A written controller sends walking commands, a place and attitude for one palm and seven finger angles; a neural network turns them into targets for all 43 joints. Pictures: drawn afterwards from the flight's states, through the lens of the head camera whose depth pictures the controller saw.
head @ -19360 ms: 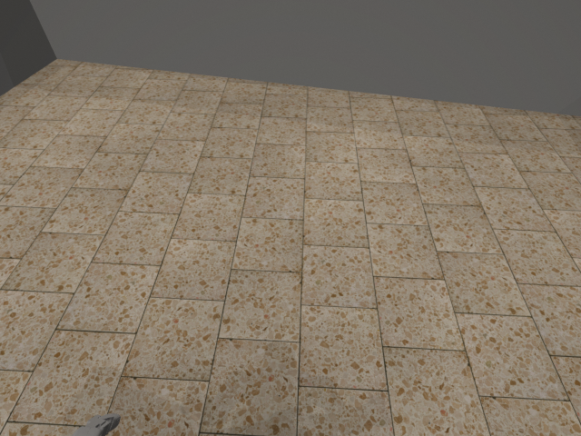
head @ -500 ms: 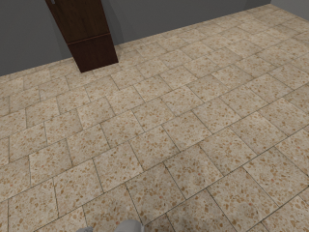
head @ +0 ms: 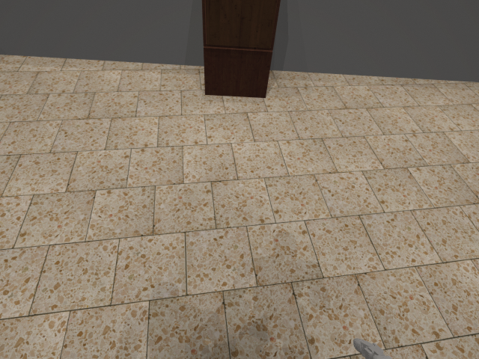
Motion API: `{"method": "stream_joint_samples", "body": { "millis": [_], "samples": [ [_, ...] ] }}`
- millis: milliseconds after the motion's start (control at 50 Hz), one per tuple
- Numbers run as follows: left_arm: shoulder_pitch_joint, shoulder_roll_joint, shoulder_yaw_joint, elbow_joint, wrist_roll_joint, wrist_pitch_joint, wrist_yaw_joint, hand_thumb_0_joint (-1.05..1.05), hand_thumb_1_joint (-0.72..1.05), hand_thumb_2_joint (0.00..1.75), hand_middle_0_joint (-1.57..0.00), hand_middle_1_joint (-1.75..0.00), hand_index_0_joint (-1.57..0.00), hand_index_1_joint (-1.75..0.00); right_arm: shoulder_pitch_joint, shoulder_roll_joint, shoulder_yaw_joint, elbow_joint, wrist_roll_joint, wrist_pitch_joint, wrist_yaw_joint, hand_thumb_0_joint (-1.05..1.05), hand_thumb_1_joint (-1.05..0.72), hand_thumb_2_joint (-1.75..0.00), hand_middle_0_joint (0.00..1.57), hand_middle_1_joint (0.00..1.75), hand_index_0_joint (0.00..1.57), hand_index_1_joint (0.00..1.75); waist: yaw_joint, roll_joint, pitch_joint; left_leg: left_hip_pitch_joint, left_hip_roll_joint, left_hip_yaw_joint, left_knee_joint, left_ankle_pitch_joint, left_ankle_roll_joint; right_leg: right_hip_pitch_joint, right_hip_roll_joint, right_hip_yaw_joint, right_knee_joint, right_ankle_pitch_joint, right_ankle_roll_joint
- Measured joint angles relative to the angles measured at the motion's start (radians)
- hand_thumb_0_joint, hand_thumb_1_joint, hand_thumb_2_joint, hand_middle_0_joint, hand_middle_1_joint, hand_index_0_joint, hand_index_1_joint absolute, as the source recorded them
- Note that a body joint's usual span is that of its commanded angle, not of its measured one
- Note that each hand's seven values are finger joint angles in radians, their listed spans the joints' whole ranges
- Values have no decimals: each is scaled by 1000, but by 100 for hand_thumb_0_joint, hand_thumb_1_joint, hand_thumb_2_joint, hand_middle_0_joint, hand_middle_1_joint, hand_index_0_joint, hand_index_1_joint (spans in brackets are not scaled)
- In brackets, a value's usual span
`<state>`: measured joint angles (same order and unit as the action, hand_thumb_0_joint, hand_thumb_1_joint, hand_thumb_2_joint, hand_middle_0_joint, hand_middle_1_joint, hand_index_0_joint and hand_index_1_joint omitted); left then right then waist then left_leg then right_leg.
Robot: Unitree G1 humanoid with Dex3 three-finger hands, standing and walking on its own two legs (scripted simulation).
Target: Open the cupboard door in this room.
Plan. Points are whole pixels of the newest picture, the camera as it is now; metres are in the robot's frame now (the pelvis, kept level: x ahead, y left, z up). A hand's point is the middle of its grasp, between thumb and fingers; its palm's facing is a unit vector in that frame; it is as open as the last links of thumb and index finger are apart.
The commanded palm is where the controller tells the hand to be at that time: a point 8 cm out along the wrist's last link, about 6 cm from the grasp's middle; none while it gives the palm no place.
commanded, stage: turn or walk to find it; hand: left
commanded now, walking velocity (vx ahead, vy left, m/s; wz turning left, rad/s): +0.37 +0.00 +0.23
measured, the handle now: out of the picture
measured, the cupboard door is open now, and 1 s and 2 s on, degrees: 0 0 0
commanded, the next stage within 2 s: stand and wait in 1.36 s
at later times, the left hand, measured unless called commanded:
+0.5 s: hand (188, 258) +0.34 +0.15 -0.16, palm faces +0.08 -0.97 -0.22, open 7.4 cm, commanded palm none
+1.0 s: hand (189, 285) +0.28 +0.14 -0.17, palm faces +0.34 -0.93 -0.12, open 7.4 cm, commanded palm none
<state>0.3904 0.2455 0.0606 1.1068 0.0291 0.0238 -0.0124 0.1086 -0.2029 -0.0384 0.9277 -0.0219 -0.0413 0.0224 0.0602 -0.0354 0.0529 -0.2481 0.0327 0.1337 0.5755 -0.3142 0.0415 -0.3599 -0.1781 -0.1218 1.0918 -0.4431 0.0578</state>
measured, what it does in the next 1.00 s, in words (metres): walks ahead: right foot, then left foot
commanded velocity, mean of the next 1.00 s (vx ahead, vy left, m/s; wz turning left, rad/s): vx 0.38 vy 0.00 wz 0.11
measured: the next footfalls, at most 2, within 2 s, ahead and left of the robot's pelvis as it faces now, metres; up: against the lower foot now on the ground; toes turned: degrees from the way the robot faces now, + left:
right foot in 0.42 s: +0.37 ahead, -0.11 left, +0.00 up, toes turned -3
left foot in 0.98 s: +0.51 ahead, +0.16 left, +0.00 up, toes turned +20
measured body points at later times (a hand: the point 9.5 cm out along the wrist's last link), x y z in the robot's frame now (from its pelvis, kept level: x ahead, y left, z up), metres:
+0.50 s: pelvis +0.23 -0.04 -0.01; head +0.26 -0.06 +0.43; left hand +0.33 +0.20 -0.14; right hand +0.15 -0.26 -0.18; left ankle +0.06 +0.09 -0.65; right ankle +0.33 -0.11 -0.73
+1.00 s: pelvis +0.42 +0.02 +0.00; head +0.44 +0.04 +0.44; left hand +0.27 +0.19 -0.16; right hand +0.60 -0.16 -0.14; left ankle +0.47 +0.14 -0.74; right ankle +0.33 -0.11 -0.73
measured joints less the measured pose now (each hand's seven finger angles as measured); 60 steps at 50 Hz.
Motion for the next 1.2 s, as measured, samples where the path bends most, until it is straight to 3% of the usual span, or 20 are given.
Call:
{"method": "stream_joint_samples", "body": {
  "millis": [120, 220, 300, 400, 420, 480, 540, 600, 680, 780, 860, 980, 1000, 1060, 1100, 1140, 1200],
  "samples": [
    [-120, -17, -7, -63, 3, -30, -7, 1, 91, 90, -20, -30, -19, -30, 123, 24, -4, 73, 12, -20, -27, -1, -94, -90, 20, 30, 20, 30, -30, 0, -11, 161, -51, -34, -195, 43, 12, -192, 12, 47, 33, 201, 15],
    [-204, -36, -12, -98, 0, -26, -10, 1, 91, 90, -20, -30, -19, -30, 231, 30, -5, 139, 11, -21, -33, -1, -93, -90, 20, 30, 20, 30, -57, -7, -16, 267, -79, -49, -279, 23, 9, -270, 22, 40, -38, 276, 27],
    [-268, -49, -18, -117, -7, -22, -14, 1, 91, 90, -20, -30, -19, -30, 305, 42, -4, 178, 5, -23, -42, 0, -92, -90, 20, 30, 20, 30, -94, 1, -2, 330, -85, -67, -301, -20, -6, -264, 37, 28, -194, 298, 12],
    [-319, -68, -27, -151, -11, -48, -19, 1, 91, 90, -20, -30, -19, -30, 372, 49, -2, 229, 0, -13, -42, 0, -91, -90, 20, 30, 20, 30, -125, 44, 23, 368, -51, -92, -211, -140, -41, -145, 86, 9, -439, 275, -43],
    [-320, -70, -27, -156, -8, -66, -18, 1, 91, 90, -20, -30, -19, -30, 382, 52, -3, 241, 2, -9, -39, 0, -91, -90, 20, 30, 20, 30, -120, 51, 27, 341, -39, -96, -111, -181, -42, -108, 97, 3, -470, 288, -64],
    [-315, -80, -27, -150, -9, -103, -6, 0, 91, 90, -20, -30, -19, -30, 345, 51, -4, 247, 14, 15, -31, 0, -91, -90, 20, 30, 20, 30, -110, 68, 60, 122, -33, -152, 425, -183, -11, -79, 109, -28, -400, 227, -122],
    [-270, -92, -27, -118, -14, -99, 4, 0, 91, 90, -20, -30, -20, -30, 283, 36, -13, 220, 9, 22, -26, 1, -91, -90, 20, 30, 20, 30, -95, 72, 66, -76, -6, -142, 686, -58, 0, 8, 119, -48, -463, 215, -124],
    [-207, -91, -10, -76, -17, -93, 23, -1, 93, 90, -20, -30, -20, -30, 213, 18, -23, 176, -2, 27, -23, 1, -91, -90, 20, 30, 20, 30, -86, 78, 46, -222, 37, -137, 688, 37, -16, 84, 135, -60, -550, 222, -127],
    [-119, -79, -9, -23, -9, -88, 23, -1, 94, 90, -20, -30, -20, -30, 137, 7, -30, 127, -10, 34, -17, 0, -91, -90, 20, 30, 19, 30, -72, 75, 6, -330, 80, -130, 593, 123, -49, 162, 152, -70, -640, 222, -127],
    [-36, -92, -18, 19, -8, -97, 19, 0, 93, 90, -20, -30, -19, -30, 72, 5, -30, 100, -11, 36, -4, 0, -91, -90, 19, 30, 19, 30, -42, 68, -20, -345, 107, -103, 411, 174, -76, 246, 163, -84, -723, 206, -116],
    [6, -113, -28, 33, -6, -102, 17, 0, 92, 90, -20, -30, -19, -30, 25, 10, -21, 96, -10, 35, 3, 0, -91, -90, 19, 30, 19, 30, -9, 63, -13, -289, 101, -71, 213, 158, -74, 302, 159, -100, -750, 174, -94],
    [60, -131, -33, 58, -7, -87, 16, 0, 91, 90, -20, -30, -20, -30, -28, 32, -1, 81, -10, 11, 5, 0, -91, -90, 19, 30, 19, 30, 30, 35, 7, -131, 50, -2, -23, 107, -37, 343, 114, -109, -655, 51, -36],
    [65, -133, -34, 65, -10, -81, 14, 0, 91, 90, -20, -30, -20, -30, -35, 37, 0, 76, -13, -2, 2, 0, -91, -90, 20, 30, 19, 30, 25, 28, 13, -115, 40, 8, -36, 166, -22, 317, 94, -101, -568, 15, -32],
    [36, -130, -38, 74, -13, -57, 9, 1, 91, 90, -20, -30, -20, -30, -33, 56, 5, 67, -10, -31, -8, 0, -91, -90, 20, 30, 20, 30, 12, 12, 40, -80, 26, 37, 26, 86, 8, 151, 78, -2, -145, -53, -49],
    [5, -121, -31, 67, -11, -47, 6, 1, 91, 90, -20, -30, -20, -30, 0, 65, 6, 73, -6, -33, -15, 0, -91, -90, 20, 30, 20, 30, -4, 17, 33, -29, 24, 48, -5, 56, 9, 42, 78, 19, 19, -19, -52],
    [-33, -108, -21, 46, -5, -42, 5, 1, 91, 90, -20, -30, -19, -30, 35, 62, -25, 69, 13, -46, -36, -3, -94, -90, 20, 30, 20, 30, -25, 19, 23, 24, 15, 58, -61, 63, 2, -49, 65, 30, 65, 36, -48],
    [-101, -80, -6, -3, 1, -36, 5, 1, 91, 90, -20, -30, -19, -30, 91, 31, -30, 89, 4, -46, -43, -4, -96, -90, 20, 30, 20, 30, -44, 14, 3, 90, -3, 64, -139, 70, 6, -156, 40, 43, 55, 137, -38]
  ]
}}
